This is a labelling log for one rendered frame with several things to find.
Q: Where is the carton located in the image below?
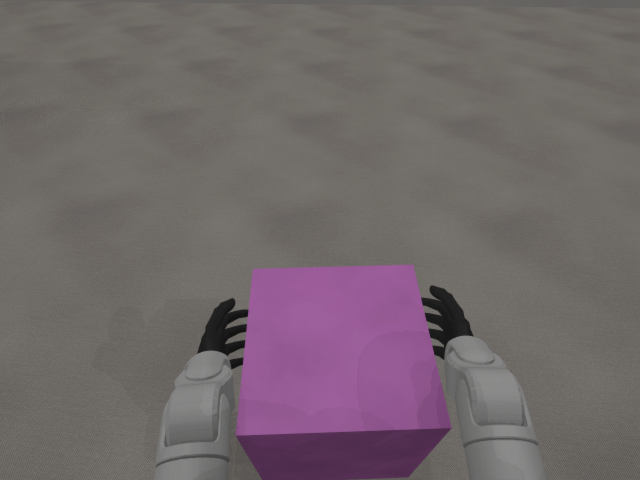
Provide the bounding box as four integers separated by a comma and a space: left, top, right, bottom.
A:
235, 265, 452, 480

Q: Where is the right robot forearm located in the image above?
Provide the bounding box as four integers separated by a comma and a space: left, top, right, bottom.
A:
444, 336, 547, 480

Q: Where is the robot left hand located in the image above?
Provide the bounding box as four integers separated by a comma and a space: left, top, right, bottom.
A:
197, 298, 248, 369

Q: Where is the robot right hand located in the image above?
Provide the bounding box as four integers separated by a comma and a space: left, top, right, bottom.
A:
421, 285, 474, 360

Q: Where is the left robot forearm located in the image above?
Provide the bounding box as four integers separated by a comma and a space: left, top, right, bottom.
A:
154, 351, 235, 480

